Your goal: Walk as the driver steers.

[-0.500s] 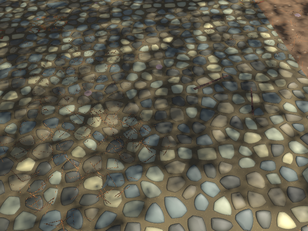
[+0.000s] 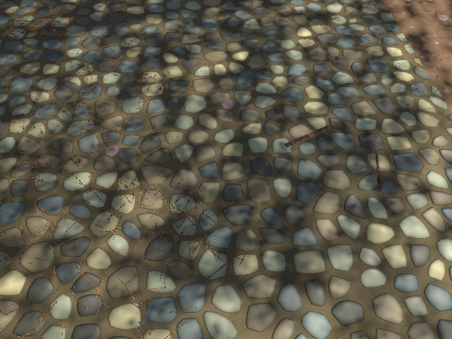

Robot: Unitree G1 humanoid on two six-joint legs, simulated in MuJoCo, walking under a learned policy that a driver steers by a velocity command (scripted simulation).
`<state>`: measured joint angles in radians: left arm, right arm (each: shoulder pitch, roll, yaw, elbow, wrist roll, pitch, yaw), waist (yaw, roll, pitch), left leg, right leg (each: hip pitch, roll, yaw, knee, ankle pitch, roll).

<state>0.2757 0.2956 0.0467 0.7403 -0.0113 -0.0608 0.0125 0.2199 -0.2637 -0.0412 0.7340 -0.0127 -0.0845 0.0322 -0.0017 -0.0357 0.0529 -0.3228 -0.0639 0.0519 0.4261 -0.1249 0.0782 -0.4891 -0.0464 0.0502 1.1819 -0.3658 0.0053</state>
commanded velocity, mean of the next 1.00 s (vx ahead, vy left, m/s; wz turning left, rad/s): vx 0.06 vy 0.00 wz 0.00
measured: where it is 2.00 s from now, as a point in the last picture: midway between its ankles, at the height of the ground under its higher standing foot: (244, 329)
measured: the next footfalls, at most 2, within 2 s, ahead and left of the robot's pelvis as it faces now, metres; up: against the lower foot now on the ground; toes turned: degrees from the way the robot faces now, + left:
right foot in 0.28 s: +0.21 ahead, -0.15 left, +0.00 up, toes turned +1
left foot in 1.84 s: +0.55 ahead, +0.09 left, +0.00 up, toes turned +14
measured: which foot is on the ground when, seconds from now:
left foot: down 0.00-1.00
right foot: up 0.00-0.26, down 0.28-1.00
